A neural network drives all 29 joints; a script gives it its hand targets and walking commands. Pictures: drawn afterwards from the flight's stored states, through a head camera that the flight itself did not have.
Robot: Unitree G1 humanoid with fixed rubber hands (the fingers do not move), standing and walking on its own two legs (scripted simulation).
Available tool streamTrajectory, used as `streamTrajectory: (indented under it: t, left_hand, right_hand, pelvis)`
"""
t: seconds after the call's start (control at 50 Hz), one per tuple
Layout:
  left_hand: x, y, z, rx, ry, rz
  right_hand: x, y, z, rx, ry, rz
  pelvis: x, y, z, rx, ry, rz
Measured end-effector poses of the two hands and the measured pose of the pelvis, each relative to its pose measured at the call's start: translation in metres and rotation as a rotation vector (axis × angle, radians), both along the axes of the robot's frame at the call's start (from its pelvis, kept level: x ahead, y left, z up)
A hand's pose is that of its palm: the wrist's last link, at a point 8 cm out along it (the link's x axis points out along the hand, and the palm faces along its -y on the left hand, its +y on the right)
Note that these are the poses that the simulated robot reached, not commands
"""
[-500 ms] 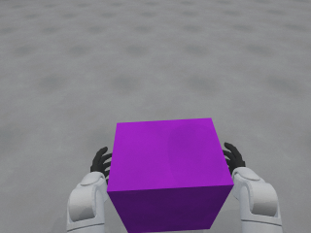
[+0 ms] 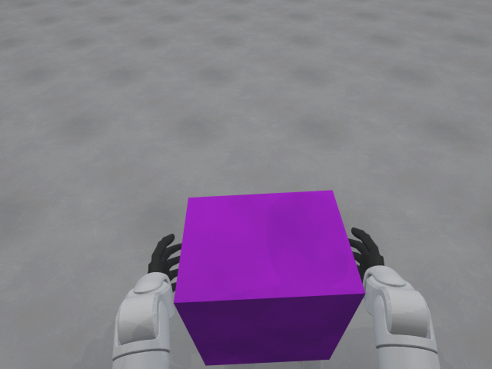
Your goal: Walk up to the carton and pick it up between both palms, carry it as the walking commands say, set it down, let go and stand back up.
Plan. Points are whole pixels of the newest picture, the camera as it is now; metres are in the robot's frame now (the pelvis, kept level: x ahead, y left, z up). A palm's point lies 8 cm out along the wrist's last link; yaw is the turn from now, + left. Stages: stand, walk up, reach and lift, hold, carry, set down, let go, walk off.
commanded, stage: hold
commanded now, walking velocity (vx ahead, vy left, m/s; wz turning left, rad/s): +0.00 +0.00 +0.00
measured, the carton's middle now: (264, 284) +0.29 +0.00 -0.03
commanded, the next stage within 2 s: set down in 0.20 s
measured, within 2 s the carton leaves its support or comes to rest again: neither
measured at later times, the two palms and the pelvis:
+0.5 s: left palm (170, 274) +0.29 +0.16 +0.01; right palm (370, 284) +0.26 -0.17 +0.01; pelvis -0.02 +0.02 +0.01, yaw -3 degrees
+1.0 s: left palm (187, 279) +0.33 +0.15 -0.07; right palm (359, 289) +0.30 -0.18 -0.07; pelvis -0.02 +0.01 -0.02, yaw -2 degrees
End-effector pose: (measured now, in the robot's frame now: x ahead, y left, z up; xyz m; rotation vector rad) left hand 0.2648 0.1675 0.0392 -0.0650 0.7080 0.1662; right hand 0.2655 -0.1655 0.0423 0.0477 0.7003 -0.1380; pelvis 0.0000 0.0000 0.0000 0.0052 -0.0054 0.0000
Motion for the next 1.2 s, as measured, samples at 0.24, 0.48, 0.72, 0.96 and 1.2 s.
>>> streamTrajectory:
  t: [0.24, 0.48, 0.72, 0.96, 1.2]
  left_hand:
    - [0.009, 0.006, 0.000, 0.044, -0.032, -0.054]
    - [0.023, -0.006, -0.022, 0.041, 0.005, -0.121]
    - [0.044, -0.006, -0.056, 0.055, 0.025, -0.128]
    - [0.058, -0.016, -0.099, 0.057, 0.041, -0.138]
    - [0.074, -0.016, -0.144, 0.037, 0.033, -0.118]
  right_hand:
    - [0.001, 0.005, -0.004, -0.036, -0.031, 0.016]
    - [-0.004, -0.006, -0.025, -0.018, 0.009, -0.053]
    - [0.019, -0.006, -0.058, -0.030, 0.026, -0.032]
    - [0.028, -0.015, -0.102, -0.030, 0.043, -0.038]
    - [0.046, -0.015, -0.146, -0.022, 0.035, -0.048]
  pelvis:
    - [0.001, 0.002, 0.009, -0.008, -0.109, 0.004]
    - [-0.015, 0.018, 0.008, -0.008, -0.086, -0.047]
    - [-0.017, 0.023, 0.000, -0.002, 0.048, -0.037]
    - [-0.015, 0.016, -0.015, 0.001, 0.231, -0.032]
    - [-0.026, 0.008, -0.046, 0.002, 0.412, -0.018]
